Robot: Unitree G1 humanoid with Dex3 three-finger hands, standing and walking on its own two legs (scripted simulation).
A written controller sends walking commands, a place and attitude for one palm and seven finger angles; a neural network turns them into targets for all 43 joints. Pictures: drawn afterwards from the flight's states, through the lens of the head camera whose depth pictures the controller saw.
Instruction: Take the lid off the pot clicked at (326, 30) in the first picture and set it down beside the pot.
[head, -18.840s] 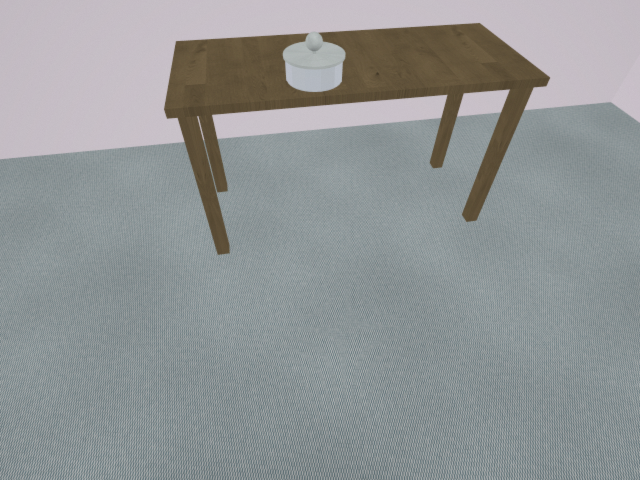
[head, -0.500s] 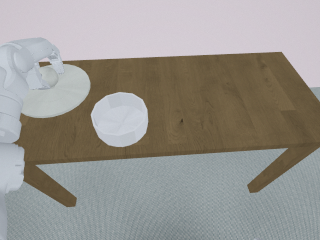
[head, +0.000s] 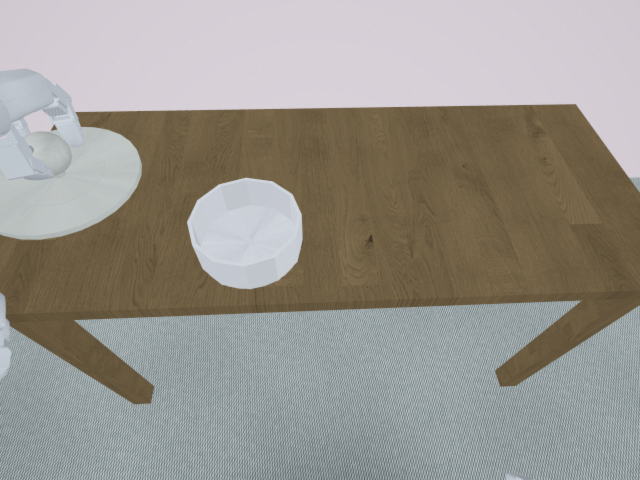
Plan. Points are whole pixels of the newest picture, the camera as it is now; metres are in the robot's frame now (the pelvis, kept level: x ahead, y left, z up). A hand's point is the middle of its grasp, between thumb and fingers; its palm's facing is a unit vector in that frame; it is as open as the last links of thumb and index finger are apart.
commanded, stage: move the lid sideways beside the pot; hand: left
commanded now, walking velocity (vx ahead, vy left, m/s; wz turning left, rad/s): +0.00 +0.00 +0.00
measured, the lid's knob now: (45, 154) +0.46 +0.34 +0.15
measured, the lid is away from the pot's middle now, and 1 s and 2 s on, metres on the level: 0.21 0.24 0.23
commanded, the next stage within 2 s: lower the lid onto the table in 0.24 s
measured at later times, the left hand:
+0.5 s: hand (7, 155) +0.43 +0.35 +0.17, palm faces -0.38 -0.13 -0.91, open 8.1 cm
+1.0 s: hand (28, 177) +0.43 +0.36 +0.13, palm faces -0.43 -0.14 -0.89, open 8.1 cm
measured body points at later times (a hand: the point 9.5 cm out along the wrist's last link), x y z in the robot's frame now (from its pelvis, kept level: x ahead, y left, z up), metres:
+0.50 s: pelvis +0.00 +0.00 +0.00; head +0.06 +0.01 +0.44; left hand +0.45 +0.36 +0.22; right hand +0.05 -0.28 -0.12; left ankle +0.01 +0.08 -0.74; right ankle -0.01 -0.15 -0.74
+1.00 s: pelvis +0.00 +0.00 -0.01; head +0.07 +0.02 +0.44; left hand +0.45 +0.36 +0.18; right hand +0.04 -0.28 -0.13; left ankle +0.01 +0.08 -0.74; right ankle -0.01 -0.15 -0.74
